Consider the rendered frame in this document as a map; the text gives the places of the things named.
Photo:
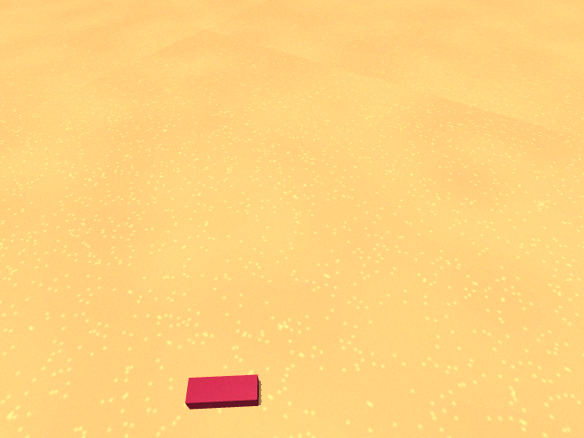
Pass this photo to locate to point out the carton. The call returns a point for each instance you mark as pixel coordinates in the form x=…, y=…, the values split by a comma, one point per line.
x=222, y=392

